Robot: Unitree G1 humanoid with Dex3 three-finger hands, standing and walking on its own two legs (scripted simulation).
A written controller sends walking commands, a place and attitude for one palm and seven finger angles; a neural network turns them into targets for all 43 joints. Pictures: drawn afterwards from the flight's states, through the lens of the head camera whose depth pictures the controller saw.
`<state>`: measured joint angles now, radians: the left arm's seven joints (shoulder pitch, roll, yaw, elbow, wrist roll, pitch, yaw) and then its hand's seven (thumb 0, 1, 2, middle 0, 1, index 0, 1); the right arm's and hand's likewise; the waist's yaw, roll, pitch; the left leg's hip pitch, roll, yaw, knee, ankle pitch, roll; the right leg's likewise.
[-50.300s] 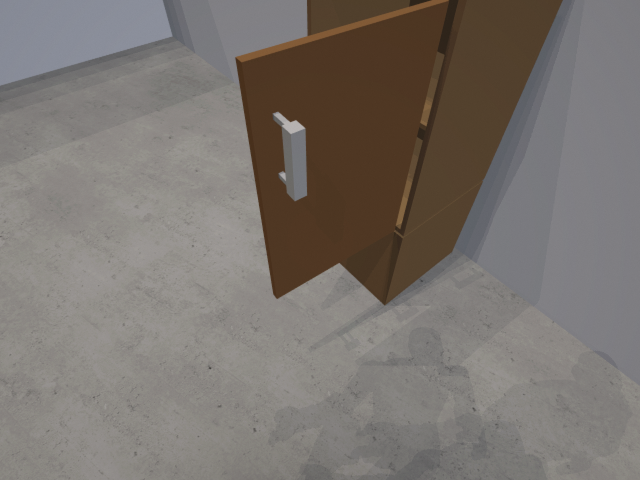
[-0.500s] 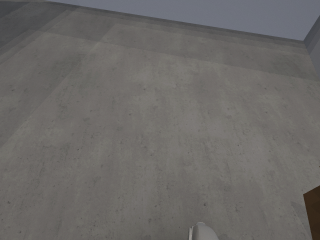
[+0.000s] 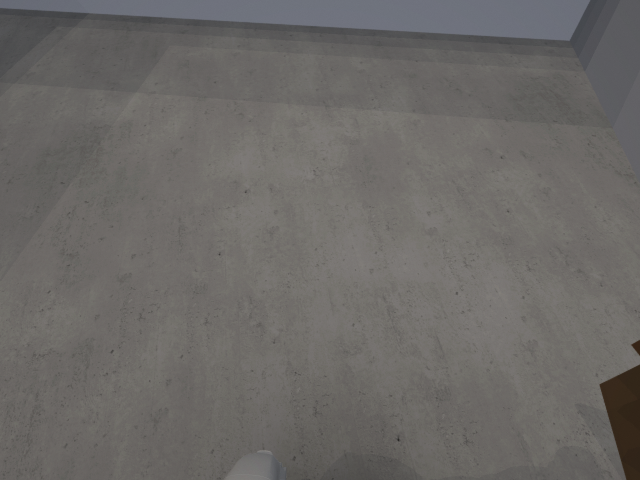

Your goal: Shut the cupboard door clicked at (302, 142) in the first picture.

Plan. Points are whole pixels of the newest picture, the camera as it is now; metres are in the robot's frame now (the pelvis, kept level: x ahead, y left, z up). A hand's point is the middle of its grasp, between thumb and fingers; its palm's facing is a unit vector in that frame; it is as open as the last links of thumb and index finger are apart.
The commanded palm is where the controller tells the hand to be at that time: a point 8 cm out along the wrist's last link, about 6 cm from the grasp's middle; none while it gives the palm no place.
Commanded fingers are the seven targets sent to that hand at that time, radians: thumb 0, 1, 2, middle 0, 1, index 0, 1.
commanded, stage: turn to face it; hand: left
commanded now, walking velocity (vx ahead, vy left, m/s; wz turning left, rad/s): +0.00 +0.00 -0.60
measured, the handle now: out of the picture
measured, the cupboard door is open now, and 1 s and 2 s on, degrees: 24 24 24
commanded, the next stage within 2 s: take the last steps up to it in 1.88 s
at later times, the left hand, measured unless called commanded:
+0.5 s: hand (194, 431) +0.19 +0.21 -0.16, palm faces -0.30 -0.92 -0.25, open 7.4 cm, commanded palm none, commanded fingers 0.00 0.90 0.90 -0.20 -0.30 -0.20 -0.30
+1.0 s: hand (247, 384) +0.27 +0.15 -0.18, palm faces -0.54 -0.82 -0.21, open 7.4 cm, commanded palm none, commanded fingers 0.00 0.90 0.90 -0.20 -0.30 -0.20 -0.30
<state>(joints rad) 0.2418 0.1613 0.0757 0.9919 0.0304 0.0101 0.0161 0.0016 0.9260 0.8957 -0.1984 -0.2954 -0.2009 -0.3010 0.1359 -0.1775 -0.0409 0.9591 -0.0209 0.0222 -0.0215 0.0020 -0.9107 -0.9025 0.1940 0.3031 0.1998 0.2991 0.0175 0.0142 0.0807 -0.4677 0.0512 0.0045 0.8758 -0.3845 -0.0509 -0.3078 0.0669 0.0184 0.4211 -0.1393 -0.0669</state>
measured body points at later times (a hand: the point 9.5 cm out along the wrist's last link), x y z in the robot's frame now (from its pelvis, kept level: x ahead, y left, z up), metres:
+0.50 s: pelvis +0.04 +0.03 +0.00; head +0.09 +0.02 +0.44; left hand +0.21 +0.26 -0.14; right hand +0.02 -0.24 -0.14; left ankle +0.05 +0.14 -0.74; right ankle -0.01 -0.10 -0.71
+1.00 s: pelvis +0.08 +0.03 -0.01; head +0.13 +0.02 +0.44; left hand +0.30 +0.19 -0.16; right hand +0.01 -0.22 -0.14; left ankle +0.17 +0.12 -0.74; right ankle -0.03 -0.06 -0.68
